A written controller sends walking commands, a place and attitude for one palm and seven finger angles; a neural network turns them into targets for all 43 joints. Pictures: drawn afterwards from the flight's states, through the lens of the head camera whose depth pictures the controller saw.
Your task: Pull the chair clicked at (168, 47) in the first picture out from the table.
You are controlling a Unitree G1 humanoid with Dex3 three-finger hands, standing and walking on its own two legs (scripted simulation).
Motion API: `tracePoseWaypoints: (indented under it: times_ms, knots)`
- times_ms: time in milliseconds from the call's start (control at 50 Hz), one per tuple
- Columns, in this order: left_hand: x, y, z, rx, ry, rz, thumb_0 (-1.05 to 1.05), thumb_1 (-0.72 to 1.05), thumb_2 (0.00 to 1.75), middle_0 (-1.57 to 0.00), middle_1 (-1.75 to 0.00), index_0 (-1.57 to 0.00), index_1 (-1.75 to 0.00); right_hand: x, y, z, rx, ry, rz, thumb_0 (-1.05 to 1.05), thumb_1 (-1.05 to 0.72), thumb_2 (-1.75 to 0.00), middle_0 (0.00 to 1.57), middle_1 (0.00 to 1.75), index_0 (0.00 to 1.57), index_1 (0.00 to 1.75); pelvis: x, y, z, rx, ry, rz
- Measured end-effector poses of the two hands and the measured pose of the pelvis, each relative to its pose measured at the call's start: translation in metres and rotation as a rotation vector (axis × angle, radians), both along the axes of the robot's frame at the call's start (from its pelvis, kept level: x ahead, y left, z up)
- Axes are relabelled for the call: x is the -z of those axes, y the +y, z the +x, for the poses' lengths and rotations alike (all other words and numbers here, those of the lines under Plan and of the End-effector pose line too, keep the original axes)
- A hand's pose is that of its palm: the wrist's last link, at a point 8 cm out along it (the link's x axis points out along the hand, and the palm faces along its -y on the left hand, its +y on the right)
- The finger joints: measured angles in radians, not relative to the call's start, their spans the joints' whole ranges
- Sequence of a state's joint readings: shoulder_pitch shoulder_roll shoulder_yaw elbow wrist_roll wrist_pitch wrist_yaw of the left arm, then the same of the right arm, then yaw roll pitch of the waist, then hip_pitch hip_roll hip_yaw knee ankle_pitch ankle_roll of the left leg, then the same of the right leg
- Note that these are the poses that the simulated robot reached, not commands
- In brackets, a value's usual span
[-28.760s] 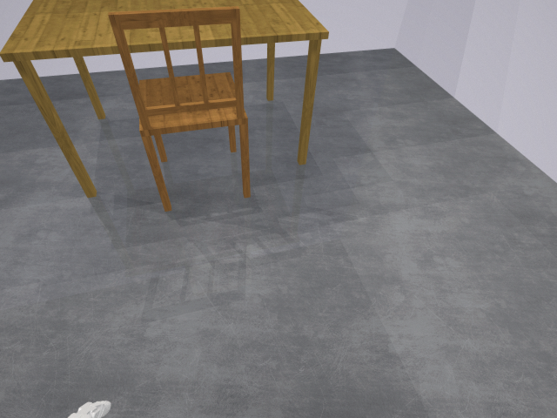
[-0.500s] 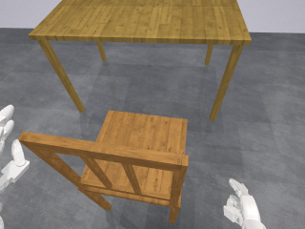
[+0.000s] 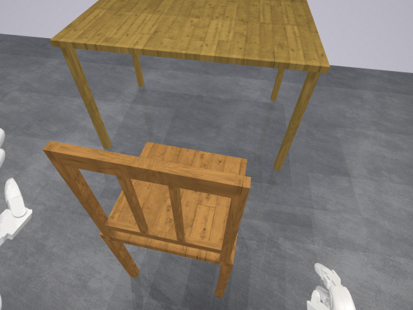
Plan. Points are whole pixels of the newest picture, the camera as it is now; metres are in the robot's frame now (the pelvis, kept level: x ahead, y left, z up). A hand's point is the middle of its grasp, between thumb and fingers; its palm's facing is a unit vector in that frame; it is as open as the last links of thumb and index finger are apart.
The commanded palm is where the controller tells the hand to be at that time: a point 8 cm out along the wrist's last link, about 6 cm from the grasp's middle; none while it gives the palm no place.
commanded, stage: step back with the hand held close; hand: left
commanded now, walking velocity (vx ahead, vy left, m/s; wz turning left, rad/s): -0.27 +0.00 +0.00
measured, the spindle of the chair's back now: (135, 206) +0.35 +0.20 -0.07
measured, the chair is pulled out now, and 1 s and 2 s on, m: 0.56 0.56 0.56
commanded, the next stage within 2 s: stop stepping back and stand still in 1.78 s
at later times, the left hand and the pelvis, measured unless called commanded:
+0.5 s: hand out of the picture +0.18 +0.29 +0.17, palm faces +0.52 -0.69 -0.50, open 7.5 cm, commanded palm +0.11 +0.32 +0.19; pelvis -0.01 +0.01 -0.02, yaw +4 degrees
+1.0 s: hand (34, 195) +0.23 +0.25 +0.18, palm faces +0.46 -0.74 -0.49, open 7.5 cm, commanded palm +0.15 +0.30 +0.19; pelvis +0.03 +0.00 -0.02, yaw +3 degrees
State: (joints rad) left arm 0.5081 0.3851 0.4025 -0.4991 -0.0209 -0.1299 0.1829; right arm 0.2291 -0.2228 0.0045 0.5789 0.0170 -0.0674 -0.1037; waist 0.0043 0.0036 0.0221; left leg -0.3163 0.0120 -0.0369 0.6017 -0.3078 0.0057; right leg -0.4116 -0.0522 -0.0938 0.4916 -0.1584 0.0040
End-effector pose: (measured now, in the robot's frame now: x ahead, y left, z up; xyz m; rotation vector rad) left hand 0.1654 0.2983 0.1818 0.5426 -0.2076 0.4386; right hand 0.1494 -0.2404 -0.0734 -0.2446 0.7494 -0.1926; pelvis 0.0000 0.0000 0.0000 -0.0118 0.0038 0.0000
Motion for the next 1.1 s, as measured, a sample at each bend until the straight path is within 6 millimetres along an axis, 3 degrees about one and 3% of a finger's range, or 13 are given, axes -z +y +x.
tracePoseWaypoints:
  times_ms: [120,300,560,820,940,1020,1100]
  knots:
    - [-0.011,0.008,-0.012,0.012,-0.016,0.082,0.01,0.88,0.90,-0.21,-0.30,-0.21,-0.30,0.002,0.001,-0.013,0.013,-0.003,0.004,0.01,-0.90,-0.90,0.21,0.30,0.20,0.30,0.003,0.004,-0.008,-0.003,-0.003,0.001]
    - [0.000,0.020,-0.025,-0.044,-0.015,0.059,0.01,0.88,0.90,-0.21,-0.30,-0.21,-0.30,0.015,0.012,-0.018,-0.010,0.018,0.016,0.01,-0.90,-0.90,0.21,0.30,0.20,0.30,0.009,0.010,-0.013,-0.014,-0.004,0.005]
    - [-0.010,0.020,-0.031,-0.054,-0.095,0.128,0.01,0.88,0.90,-0.21,-0.30,-0.21,-0.30,0.021,0.023,0.009,-0.088,0.009,0.017,0.01,-0.90,-0.90,0.21,0.30,0.20,0.30,0.017,0.006,-0.005,-0.078,0.020,0.002]
    - [-0.004,0.024,0.004,-0.008,-0.057,0.106,0.01,0.88,0.90,-0.21,-0.30,-0.21,-0.30,0.010,0.026,0.037,-0.066,-0.004,-0.005,0.01,-0.90,-0.90,0.21,0.30,0.20,0.30,0.012,0.013,0.013,-0.055,0.054,0.008]
    - [-0.009,0.004,0.015,0.042,-0.091,0.127,0.02,0.88,0.90,-0.21,-0.30,-0.21,-0.30,0.016,0.023,0.046,-0.062,-0.032,0.027,0.01,-0.90,-0.90,0.21,0.30,0.20,0.30,0.018,0.000,0.024,-0.047,0.030,0.001]
    - [-0.017,-0.012,0.018,0.076,-0.129,0.126,0.01,0.88,0.90,-0.21,-0.30,-0.21,-0.30,0.023,0.015,0.045,-0.062,0.000,0.036,0.01,-0.90,-0.90,0.21,0.30,0.20,0.30,0.018,-0.005,0.024,-0.060,0.035,-0.007]
    - [-0.019,-0.005,0.016,0.077,-0.087,0.130,0.01,0.88,0.89,-0.21,-0.30,-0.21,-0.30,0.017,0.009,0.033,-0.030,0.059,0.016,0.01,-0.90,-0.90,0.21,0.30,0.20,0.30,0.008,0.000,0.016,-0.066,0.054,0.011]
